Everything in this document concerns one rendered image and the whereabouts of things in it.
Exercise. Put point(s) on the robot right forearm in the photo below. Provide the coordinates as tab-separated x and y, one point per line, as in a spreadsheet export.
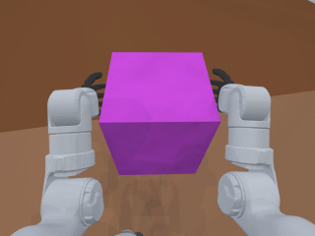
248	111

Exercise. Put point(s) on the carton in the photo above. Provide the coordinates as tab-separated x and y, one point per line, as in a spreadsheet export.
159	113

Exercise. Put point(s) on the robot left hand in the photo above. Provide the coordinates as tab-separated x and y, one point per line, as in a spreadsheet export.
88	84

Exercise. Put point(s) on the robot left forearm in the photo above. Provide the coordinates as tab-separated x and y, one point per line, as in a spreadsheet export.
69	117

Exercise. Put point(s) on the robot left upper arm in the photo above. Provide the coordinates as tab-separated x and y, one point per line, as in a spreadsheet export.
68	208

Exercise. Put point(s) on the robot right upper arm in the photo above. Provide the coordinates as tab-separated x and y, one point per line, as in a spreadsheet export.
252	200

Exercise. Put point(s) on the robot right hand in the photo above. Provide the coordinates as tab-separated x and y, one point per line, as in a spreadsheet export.
226	81

